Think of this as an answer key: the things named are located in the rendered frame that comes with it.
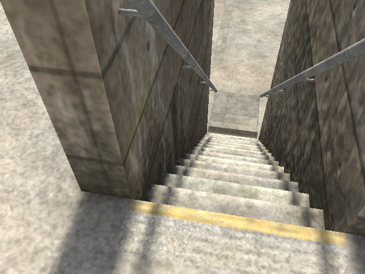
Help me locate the stairs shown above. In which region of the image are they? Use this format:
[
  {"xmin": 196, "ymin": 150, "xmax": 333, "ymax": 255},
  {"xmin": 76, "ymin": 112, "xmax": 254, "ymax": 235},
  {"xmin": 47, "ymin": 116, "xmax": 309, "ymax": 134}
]
[{"xmin": 144, "ymin": 132, "xmax": 325, "ymax": 229}]

